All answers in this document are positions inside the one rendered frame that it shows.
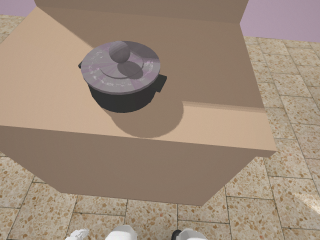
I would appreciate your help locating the robot left hand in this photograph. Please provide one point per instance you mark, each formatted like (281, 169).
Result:
(78, 234)

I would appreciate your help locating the lid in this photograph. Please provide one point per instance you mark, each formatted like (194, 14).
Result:
(109, 77)

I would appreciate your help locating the robot right shin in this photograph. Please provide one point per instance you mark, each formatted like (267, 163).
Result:
(186, 229)

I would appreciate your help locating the pot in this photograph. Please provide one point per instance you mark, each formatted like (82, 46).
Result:
(127, 103)

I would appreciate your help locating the knob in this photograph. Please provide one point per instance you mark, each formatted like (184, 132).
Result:
(119, 52)

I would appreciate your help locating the table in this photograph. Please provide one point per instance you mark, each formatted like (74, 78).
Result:
(205, 125)

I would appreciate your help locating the right robot thigh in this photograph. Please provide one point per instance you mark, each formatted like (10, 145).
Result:
(191, 235)

